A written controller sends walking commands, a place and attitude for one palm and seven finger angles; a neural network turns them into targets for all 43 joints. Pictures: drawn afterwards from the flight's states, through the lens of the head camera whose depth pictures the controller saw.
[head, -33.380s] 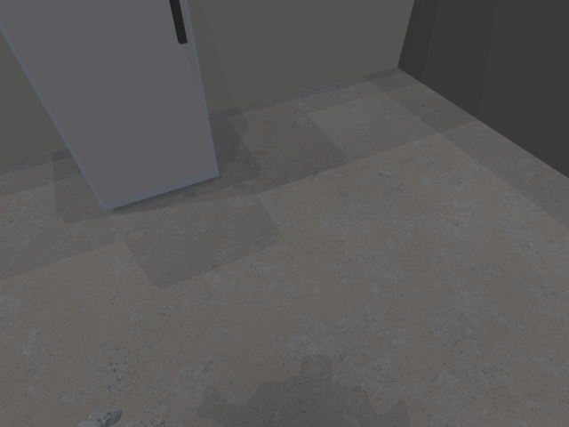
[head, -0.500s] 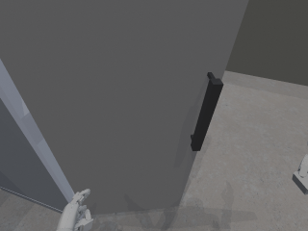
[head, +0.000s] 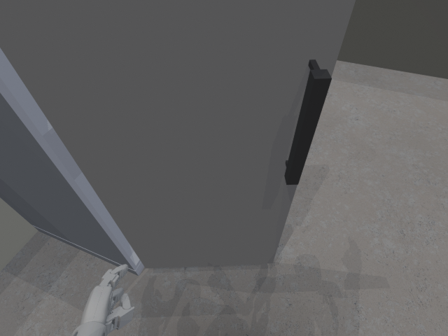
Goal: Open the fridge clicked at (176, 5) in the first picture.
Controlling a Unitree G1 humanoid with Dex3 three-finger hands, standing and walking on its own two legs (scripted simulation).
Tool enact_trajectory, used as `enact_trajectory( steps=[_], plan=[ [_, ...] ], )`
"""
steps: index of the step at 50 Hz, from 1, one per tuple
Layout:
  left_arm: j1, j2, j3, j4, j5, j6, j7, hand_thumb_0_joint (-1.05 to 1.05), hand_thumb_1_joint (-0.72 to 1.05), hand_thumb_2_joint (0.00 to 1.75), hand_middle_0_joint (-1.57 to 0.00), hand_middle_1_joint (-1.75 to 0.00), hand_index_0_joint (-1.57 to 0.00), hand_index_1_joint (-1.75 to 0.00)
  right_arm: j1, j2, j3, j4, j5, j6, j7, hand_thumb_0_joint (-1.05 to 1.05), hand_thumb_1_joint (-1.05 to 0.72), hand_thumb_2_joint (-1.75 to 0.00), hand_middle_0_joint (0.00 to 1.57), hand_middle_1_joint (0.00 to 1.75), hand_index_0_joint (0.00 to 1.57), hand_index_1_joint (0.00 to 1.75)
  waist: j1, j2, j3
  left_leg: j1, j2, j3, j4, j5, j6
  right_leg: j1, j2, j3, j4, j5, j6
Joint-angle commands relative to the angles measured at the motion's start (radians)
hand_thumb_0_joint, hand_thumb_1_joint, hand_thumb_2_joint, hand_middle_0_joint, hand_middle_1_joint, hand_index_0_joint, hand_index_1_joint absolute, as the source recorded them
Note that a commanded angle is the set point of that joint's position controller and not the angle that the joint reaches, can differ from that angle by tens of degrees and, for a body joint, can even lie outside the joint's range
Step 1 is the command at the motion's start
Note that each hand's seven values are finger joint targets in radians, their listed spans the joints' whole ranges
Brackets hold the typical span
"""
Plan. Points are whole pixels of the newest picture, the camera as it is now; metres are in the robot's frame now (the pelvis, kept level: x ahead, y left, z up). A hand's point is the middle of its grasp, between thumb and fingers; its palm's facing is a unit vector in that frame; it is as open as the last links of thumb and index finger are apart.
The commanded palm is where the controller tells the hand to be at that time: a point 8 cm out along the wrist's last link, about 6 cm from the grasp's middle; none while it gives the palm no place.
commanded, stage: step back with the hand held close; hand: right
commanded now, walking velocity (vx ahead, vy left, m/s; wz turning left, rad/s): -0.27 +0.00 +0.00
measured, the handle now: (300, 130) +0.48 -0.13 +0.11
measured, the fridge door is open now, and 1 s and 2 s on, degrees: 66 66 66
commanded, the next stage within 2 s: stop stepping back and stand still in 0.88 s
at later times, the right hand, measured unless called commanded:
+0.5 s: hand out of the picture +0.14 -0.29 +0.17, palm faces +0.49 +0.77 -0.41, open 7.4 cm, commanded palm +0.07 -0.32 +0.18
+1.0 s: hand out of the picture +0.09 -0.26 +0.17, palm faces +0.25 +0.87 -0.43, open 7.4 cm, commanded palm +0.02 -0.31 +0.18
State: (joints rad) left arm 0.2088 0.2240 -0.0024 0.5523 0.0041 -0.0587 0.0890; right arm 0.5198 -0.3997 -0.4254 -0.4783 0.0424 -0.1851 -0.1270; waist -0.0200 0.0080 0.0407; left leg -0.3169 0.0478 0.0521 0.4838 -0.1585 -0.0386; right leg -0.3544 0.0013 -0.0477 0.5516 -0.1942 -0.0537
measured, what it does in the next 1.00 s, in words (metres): walks backwards: left foot, then right foot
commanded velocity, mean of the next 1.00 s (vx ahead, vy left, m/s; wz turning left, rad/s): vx -0.35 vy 0.00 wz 0.03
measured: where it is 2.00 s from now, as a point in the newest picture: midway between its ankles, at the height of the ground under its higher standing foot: outside the picture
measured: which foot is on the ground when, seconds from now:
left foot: down 0.00-0.46, up 0.48-0.70, down 0.72-0.86, up 0.88-1.00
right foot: down 0.00-0.72, up 0.74-0.82, down 0.84-1.00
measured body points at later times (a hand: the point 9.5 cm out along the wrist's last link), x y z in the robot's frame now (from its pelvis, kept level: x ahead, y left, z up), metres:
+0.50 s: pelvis -0.05 -0.01 -0.02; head -0.03 -0.05 +0.43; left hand +0.14 +0.22 -0.08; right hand +0.11 -0.32 +0.19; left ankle +0.03 +0.14 -0.72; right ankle +0.06 -0.09 -0.73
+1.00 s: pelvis -0.14 -0.02 +0.01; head -0.12 -0.07 +0.46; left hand +0.01 +0.23 -0.04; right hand +0.07 -0.31 +0.20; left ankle -0.18 +0.10 -0.69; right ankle -0.01 -0.08 -0.73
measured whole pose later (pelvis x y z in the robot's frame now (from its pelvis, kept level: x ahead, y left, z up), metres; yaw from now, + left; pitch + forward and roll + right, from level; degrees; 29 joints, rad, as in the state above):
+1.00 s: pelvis -0.14 -0.02 +0.01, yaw +5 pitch +1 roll +4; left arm 0.19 0.17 0.00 0.60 0.03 -0.15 0.05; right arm 0.56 -0.49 -0.45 -0.57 0.08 -0.21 -0.10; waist 0.04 0.05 0.02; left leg -0.35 -0.09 -0.01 0.81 -0.50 0.00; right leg -0.38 -0.02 -0.03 0.34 0.02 -0.08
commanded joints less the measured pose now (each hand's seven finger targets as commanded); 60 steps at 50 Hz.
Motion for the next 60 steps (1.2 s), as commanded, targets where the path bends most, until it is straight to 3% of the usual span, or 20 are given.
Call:
enact_trajectory(
  steps=[1, 11, 16, 18, 21, 23, 24, 27, 30, 33, 36, 39, 41, 43, 45, 51, 54, 56, 57, 60],
  plan=[
    [-0.092, 0.148, 0.057, -0.159, 0.000, -0.077, 0.010, 0.00, 0.90, 0.90, -0.20, -0.30, -0.20, -0.30, -0.067, -0.179, -0.136, -0.226, -0.018, -0.092, -0.025, 0.00, -0.90, -0.90, 0.20, 0.30, 0.20, 0.30, 0.001, -0.096, -0.096, 0.185, -0.004, -0.097, -0.005, -0.164, 0.036, -0.231, -0.104, 0.174, -0.213, -0.379, -0.039],
    [-0.072, 0.146, 0.065, -0.139, 0.006, -0.129, 0.004, 0.00, 0.90, 0.90, -0.20, -0.30, -0.20, -0.30, -0.096, -0.171, -0.163, -0.218, -0.038, -0.141, -0.016, 0.00, -0.90, -0.90, 0.20, 0.30, 0.20, 0.30, 0.003, -0.130, -0.098, 0.233, -0.064, -0.149, 0.156, -0.087, 0.039, -0.363, -0.141, 0.241, -0.229, -0.504, -0.065],
    [-0.055, 0.124, 0.066, -0.104, 0.012, -0.125, -0.006, 0.00, 0.90, 0.90, -0.20, -0.30, -0.20, -0.30, -0.162, -0.184, -0.134, -0.220, -0.026, -0.145, -0.015, 0.00, -0.90, -0.90, 0.20, 0.30, 0.20, 0.30, 0.015, 0.077, -0.074, -0.116, 0.090, -0.345, -0.119, -0.259, 0.115, -0.092, -0.029, 0.127, 0.065, -0.310, 0.004],
    [-0.046, 0.108, 0.057, -0.083, 0.008, -0.118, -0.012, 0.00, 0.90, 0.90, -0.20, -0.30, -0.20, -0.30, -0.169, -0.186, -0.115, -0.238, -0.018, -0.149, -0.025, 0.00, -0.90, -0.90, 0.20, 0.30, 0.20, 0.30, 0.025, 0.106, -0.112, -0.222, 0.138, -0.321, -0.145, -0.218, 0.131, 0.063, -0.005, 0.092, 0.150, -0.208, 0.027],
    [-0.071, 0.126, 0.063, -0.104, 0.004, -0.116, -0.005, 0.00, 0.90, 0.90, -0.20, -0.30, -0.20, -0.30, -0.139, -0.215, -0.155, -0.282, -0.014, -0.159, -0.031, 0.00, -0.90, -0.90, 0.20, 0.30, 0.20, 0.30, 0.025, -0.049, -0.128, -0.166, 0.025, -0.199, -0.007, -0.182, 0.075, 0.020, -0.067, 0.181, -0.059, -0.224, 0.000],
    [-0.103, 0.156, 0.072, -0.126, 0.008, -0.135, -0.001, 0.00, 0.90, 0.90, -0.20, -0.30, -0.20, -0.30, -0.113, -0.186, -0.184, -0.299, -0.030, -0.173, -0.022, 0.00, -0.90, -0.90, 0.20, 0.30, 0.20, 0.30, 0.008, -0.347, -0.174, 0.187, -0.160, -0.069, 0.459, -0.159, 0.009, -0.333, -0.304, 0.452, -0.425, -0.568, -0.101],
    [-0.088, 0.140, 0.082, -0.111, 0.021, -0.141, 0.000, 0.00, 0.90, 0.90, -0.20, -0.30, -0.20, -0.30, -0.116, -0.209, -0.212, -0.295, -0.032, -0.176, -0.021, 0.00, -0.90, -0.90, 0.20, 0.30, 0.20, 0.30, 0.015, -0.332, -0.179, 0.220, -0.173, -0.096, 0.645, -0.226, 0.010, -0.386, -0.364, 0.500, -0.483, -0.583, -0.144],
    [-0.073, 0.107, 0.088, -0.083, 0.021, -0.160, -0.022, 0.00, 0.90, 0.90, -0.20, -0.30, -0.20, -0.30, -0.059, -0.169, -0.181, -0.257, -0.001, -0.170, -0.019, 0.00, -0.90, -0.90, 0.20, 0.30, 0.20, 0.30, 0.000, -0.162, -0.176, -0.002, -0.134, -0.094, 0.535, -0.348, 0.028, -0.076, -0.299, 0.361, -0.338, -0.190, -0.129],
    [-0.078, 0.098, 0.069, -0.057, 0.015, -0.163, -0.036, 0.00, 0.90, 0.90, -0.20, -0.30, -0.20, -0.30, -0.048, -0.126, -0.093, -0.263, 0.017, -0.147, -0.015, 0.00, -0.90, -0.90, 0.20, 0.30, 0.20, 0.30, 0.000, -0.259, -0.193, 0.026, -0.129, -0.019, 0.228, -0.395, 0.052, 0.061, -0.253, 0.273, -0.387, -0.192, -0.048],
    [-0.071, 0.100, 0.066, -0.035, 0.024, -0.144, -0.030, 0.00, 0.90, 0.90, -0.20, -0.30, -0.20, -0.30, -0.089, -0.145, -0.068, -0.249, 0.018, -0.139, -0.007, 0.00, -0.90, -0.90, 0.20, 0.30, 0.20, 0.30, 0.000, -0.200, -0.218, 0.098, -0.076, -0.036, -0.195, -0.234, 0.076, 0.181, -0.217, 0.196, -0.294, -0.006, 0.049],
    [-0.076, 0.067, 0.049, -0.025, 0.038, -0.102, -0.013, 0.00, 0.90, 0.90, -0.20, -0.30, -0.20, -0.30, -0.163, -0.262, -0.131, -0.247, 0.011, -0.150, -0.018, 0.00, -0.90, -0.90, 0.20, 0.30, 0.20, 0.30, 0.012, 0.095, -0.211, -0.155, 0.273, -0.304, -0.291, 0.100, 0.198, 0.246, -0.076, 0.054, 0.176, -0.040, 0.101],
    [-0.109, 0.077, 0.049, -0.055, 0.010, -0.114, 0.000, 0.00, 0.90, 0.90, -0.20, -0.30, -0.20, -0.30, -0.157, -0.224, -0.106, -0.187, 0.003, -0.109, -0.001, 0.00, -0.90, -0.90, 0.20, 0.30, 0.20, 0.30, 0.013, 0.233, -0.142, -0.059, 0.191, -0.138, -0.124, 0.395, 0.156, 0.084, -0.011, 0.034, 0.218, -0.070, 0.079],
    [-0.132, 0.098, 0.032, -0.074, 0.003, -0.100, 0.014, 0.00, 0.90, 0.90, -0.20, -0.30, -0.20, -0.30, -0.121, -0.250, -0.135, -0.213, 0.006, -0.092, 0.006, 0.00, -0.90, -0.90, 0.20, 0.30, 0.20, 0.30, 0.021, -0.005, -0.115, -0.019, 0.055, -0.028, 0.066, 0.394, 0.056, 0.127, -0.032, 0.053, -0.119, 0.380, 0.066],
    [-0.108, 0.118, 0.049, -0.100, 0.005, -0.111, -0.007, 0.00, 0.90, 0.90, -0.20, -0.30, -0.20, -0.30, -0.035, -0.248, -0.152, -0.268, 0.027, -0.113, 0.015, 0.00, -0.90, -0.90, 0.20, 0.30, 0.20, 0.30, -0.009, -0.264, -0.296, -0.028, -0.125, -0.068, 0.318, -0.287, 0.035, 0.300, -0.236, 0.286, -0.262, 0.786, -0.010],
    [-0.092, 0.113, 0.058, -0.095, 0.029, -0.137, -0.023, 0.00, 0.90, 0.90, -0.20, -0.30, -0.20, -0.30, 0.025, -0.245, -0.176, -0.333, 0.038, -0.119, 0.014, 0.00, -0.90, -0.90, 0.20, 0.30, 0.20, 0.30, -0.024, -0.275, -0.330, 0.002, -0.129, -0.110, 0.441, -0.430, 0.042, 0.222, -0.300, 0.377, -0.335, 0.413, -0.027],
    [-0.086, 0.117, 0.062, -0.108, 0.019, -0.138, -0.021, 0.00, 0.90, 0.90, -0.20, -0.30, -0.20, -0.30, 0.133, -0.221, -0.170, -0.321, 0.042, -0.074, -0.019, 0.00, -0.90, -0.90, 0.20, 0.30, 0.20, 0.30, -0.007, -0.288, -0.199, 0.209, -0.159, 0.037, 0.192, -0.339, 0.063, -0.063, -0.186, 0.202, -0.528, -0.343, -0.004],
    [-0.064, 0.122, 0.059, -0.099, 0.021, -0.119, -0.006, 0.00, 0.90, 0.90, -0.20, -0.30, -0.20, -0.30, 0.134, -0.236, -0.163, -0.282, 0.036, -0.048, -0.022, 0.00, -0.90, -0.90, 0.20, 0.30, 0.20, 0.30, -0.002, -0.168, -0.182, 0.282, -0.113, 0.030, -0.209, -0.291, 0.096, -0.025, -0.052, 0.084, -0.335, -0.322, 0.086],
    [-0.052, 0.124, 0.063, -0.076, 0.034, -0.098, -0.008, 0.00, 0.90, 0.90, -0.20, -0.30, -0.20, -0.30, 0.062, -0.284, -0.196, -0.292, 0.033, -0.045, -0.032, 0.00, -0.90, -0.90, 0.20, 0.30, 0.20, 0.30, 0.006, 0.148, -0.137, -0.181, 0.280, -0.337, -0.420, -0.427, 0.218, 0.133, 0.043, 0.060, 0.298, -0.149, 0.083],
    [-0.061, 0.116, 0.054, -0.065, 0.036, -0.095, -0.006, 0.00, 0.90, 0.90, -0.20, -0.30, -0.20, -0.30, -0.070, -0.271, -0.168, -0.316, 0.028, -0.043, -0.036, 0.00, -0.90, -0.90, 0.20, 0.30, 0.20, 0.30, 0.017, 0.173, -0.100, -0.223, 0.350, -0.377, -0.396, -0.474, 0.266, 0.026, 0.010, 0.120, 0.477, -0.154, 0.078],
    [-0.043, 0.119, 0.052, -0.023, 0.007, -0.106, 0.013, 0.00, 0.90, 0.90, -0.20, -0.30, -0.20, -0.30, -0.192, -0.150, -0.047, -0.088, -0.002, -0.015, -0.031, 0.00, -0.90, -0.90, 0.20, 0.30, 0.20, 0.30, 0.047, 0.133, -0.010, -0.251, 0.223, -0.210, -0.324, -0.563, 0.163, 0.006, -0.046, 0.073, 0.432, -0.157, 0.061]
  ],
)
